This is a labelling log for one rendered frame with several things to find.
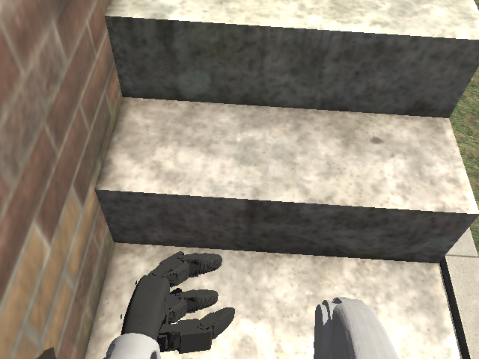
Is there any robot left forearm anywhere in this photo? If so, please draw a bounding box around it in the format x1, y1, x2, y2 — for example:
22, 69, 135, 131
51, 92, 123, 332
103, 333, 161, 359

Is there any right robot thigh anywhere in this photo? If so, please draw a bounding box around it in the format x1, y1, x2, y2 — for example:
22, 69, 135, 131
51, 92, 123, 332
314, 298, 399, 359

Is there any robot left hand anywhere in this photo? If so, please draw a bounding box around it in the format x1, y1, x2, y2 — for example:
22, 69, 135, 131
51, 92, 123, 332
120, 251, 235, 354

